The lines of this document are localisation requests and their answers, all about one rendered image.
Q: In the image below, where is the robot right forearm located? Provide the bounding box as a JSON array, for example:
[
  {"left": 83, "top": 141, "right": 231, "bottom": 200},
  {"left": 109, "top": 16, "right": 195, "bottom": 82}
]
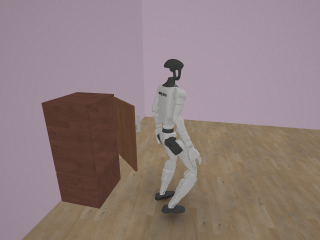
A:
[{"left": 176, "top": 117, "right": 194, "bottom": 151}]

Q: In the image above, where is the robot foot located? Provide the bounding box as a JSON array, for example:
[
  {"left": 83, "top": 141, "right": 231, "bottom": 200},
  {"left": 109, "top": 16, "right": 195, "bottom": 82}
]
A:
[
  {"left": 155, "top": 190, "right": 175, "bottom": 201},
  {"left": 162, "top": 204, "right": 185, "bottom": 214}
]

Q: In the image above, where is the right robot upper arm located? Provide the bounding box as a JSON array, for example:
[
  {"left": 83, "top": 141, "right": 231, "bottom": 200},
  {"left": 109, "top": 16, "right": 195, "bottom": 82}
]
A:
[{"left": 172, "top": 87, "right": 187, "bottom": 125}]

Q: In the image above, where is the handle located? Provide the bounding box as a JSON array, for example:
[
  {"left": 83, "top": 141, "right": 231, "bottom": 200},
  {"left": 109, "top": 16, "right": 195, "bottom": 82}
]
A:
[{"left": 135, "top": 114, "right": 141, "bottom": 132}]

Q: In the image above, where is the robot left hand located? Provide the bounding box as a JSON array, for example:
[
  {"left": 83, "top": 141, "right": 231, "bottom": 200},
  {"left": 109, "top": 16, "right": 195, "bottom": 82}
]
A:
[{"left": 155, "top": 129, "right": 161, "bottom": 144}]

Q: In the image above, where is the robot right foot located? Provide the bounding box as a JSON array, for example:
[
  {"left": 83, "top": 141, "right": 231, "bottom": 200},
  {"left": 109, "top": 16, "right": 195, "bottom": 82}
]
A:
[{"left": 162, "top": 204, "right": 185, "bottom": 214}]

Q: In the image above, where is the cupboard door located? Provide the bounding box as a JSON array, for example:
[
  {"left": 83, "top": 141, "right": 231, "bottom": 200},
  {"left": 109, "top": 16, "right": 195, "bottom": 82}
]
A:
[{"left": 113, "top": 97, "right": 138, "bottom": 172}]

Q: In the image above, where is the robot left forearm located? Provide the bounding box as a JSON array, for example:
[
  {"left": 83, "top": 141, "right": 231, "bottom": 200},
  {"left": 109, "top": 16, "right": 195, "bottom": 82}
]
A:
[{"left": 152, "top": 111, "right": 162, "bottom": 130}]

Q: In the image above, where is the left robot upper arm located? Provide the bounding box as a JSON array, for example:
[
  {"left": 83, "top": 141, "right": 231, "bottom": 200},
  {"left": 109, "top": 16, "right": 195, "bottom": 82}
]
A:
[{"left": 151, "top": 84, "right": 162, "bottom": 114}]

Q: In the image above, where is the robot left foot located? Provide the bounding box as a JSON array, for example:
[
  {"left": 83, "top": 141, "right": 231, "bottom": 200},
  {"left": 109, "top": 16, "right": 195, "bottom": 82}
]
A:
[{"left": 155, "top": 190, "right": 175, "bottom": 201}]

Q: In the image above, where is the robot right hand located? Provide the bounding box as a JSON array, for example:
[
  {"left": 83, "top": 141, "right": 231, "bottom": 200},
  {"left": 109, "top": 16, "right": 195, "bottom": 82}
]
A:
[{"left": 187, "top": 148, "right": 202, "bottom": 169}]

